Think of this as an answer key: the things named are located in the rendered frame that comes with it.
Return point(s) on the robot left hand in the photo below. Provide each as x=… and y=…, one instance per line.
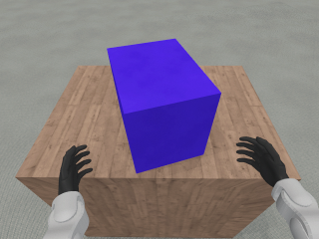
x=69, y=178

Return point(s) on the robot right hand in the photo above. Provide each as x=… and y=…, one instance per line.
x=265, y=160

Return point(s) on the pedestal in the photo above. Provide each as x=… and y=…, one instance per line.
x=208, y=196

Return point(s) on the left robot forearm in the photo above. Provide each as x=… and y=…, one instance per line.
x=69, y=218

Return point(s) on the right robot forearm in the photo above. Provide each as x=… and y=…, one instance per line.
x=298, y=207

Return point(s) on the carton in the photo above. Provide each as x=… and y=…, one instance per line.
x=167, y=102

